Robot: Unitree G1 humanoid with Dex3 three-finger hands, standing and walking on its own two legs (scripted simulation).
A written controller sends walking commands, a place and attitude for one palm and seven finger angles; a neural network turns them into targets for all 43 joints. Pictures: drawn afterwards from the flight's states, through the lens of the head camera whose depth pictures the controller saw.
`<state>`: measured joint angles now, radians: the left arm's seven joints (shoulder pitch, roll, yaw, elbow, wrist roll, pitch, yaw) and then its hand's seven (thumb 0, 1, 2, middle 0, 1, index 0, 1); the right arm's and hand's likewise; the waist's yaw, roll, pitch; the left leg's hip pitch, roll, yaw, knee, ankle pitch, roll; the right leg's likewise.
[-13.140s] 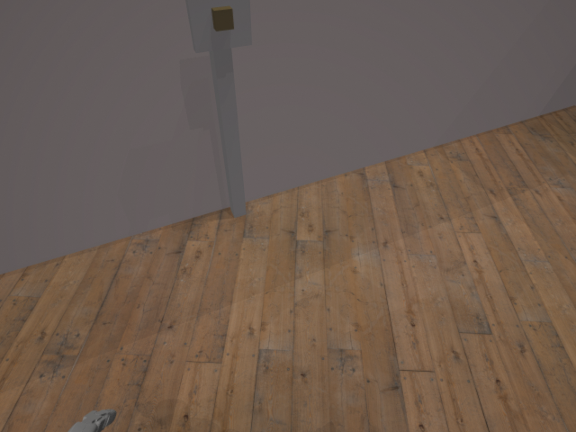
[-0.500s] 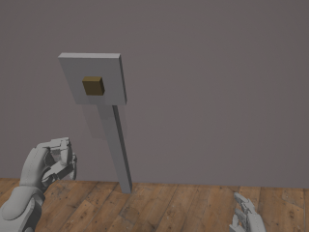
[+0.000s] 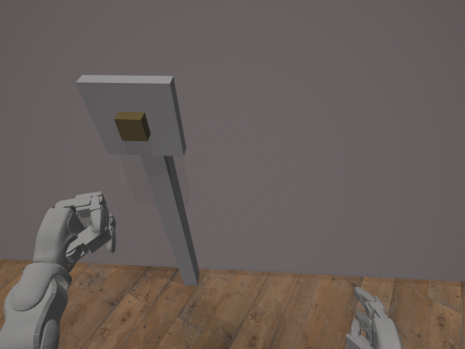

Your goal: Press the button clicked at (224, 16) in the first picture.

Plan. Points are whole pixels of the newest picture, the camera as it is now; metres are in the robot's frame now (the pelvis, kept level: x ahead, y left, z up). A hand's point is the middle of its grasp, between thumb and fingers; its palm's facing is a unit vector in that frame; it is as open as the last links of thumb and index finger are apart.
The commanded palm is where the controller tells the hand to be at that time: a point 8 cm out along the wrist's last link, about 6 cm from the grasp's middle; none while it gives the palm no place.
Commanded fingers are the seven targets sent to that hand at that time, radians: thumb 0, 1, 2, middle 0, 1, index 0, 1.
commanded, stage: aim a knuckle at the button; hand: left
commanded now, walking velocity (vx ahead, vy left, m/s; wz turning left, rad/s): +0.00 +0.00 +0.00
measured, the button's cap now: (133, 125) +0.50 +0.25 +0.14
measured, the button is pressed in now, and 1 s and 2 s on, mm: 0 0 0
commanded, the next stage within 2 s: none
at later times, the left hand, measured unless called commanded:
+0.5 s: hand (130, 200) +0.32 +0.20 +0.11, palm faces +0.03 -1.00 -0.04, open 3.1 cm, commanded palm +0.30 +0.26 +0.12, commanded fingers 0.00 0.90 0.90 -1.30 -1.50 -1.30 -1.50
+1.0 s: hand (142, 168) +0.41 +0.21 +0.10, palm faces +0.04 -1.00 -0.02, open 3.1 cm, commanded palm +0.38 +0.26 +0.11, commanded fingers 0.00 0.90 0.90 -1.30 -1.50 -1.30 -1.50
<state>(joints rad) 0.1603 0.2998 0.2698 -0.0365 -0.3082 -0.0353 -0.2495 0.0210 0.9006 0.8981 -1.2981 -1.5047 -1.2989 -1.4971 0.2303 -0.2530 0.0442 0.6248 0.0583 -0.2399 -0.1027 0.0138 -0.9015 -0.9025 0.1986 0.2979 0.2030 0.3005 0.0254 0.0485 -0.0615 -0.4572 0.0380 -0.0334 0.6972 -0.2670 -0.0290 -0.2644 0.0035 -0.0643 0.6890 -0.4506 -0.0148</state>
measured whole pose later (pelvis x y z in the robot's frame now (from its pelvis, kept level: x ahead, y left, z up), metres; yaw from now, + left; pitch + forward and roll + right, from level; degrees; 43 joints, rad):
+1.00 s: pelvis +0.00 +0.02 +0.00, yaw -2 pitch +7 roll -1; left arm -0.48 0.36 0.29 0.66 -0.20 -0.16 -0.19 0.02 0.90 0.90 -1.30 -1.50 -1.30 -1.50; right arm 0.31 -0.27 0.01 0.67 0.05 -0.05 -0.08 0.01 -0.90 -0.90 0.20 0.30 0.20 0.30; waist -0.06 0.03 -0.04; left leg -0.58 0.05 0.00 0.73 -0.27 -0.01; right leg -0.39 0.00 -0.03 0.71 -0.43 0.01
